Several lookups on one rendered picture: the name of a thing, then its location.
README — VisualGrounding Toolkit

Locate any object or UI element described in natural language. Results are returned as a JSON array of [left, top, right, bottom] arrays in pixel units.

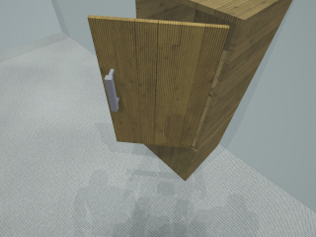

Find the handle
[[104, 69, 119, 112]]

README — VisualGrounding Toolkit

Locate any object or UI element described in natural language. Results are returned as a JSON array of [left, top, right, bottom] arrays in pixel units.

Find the cupboard door
[[88, 15, 230, 148]]

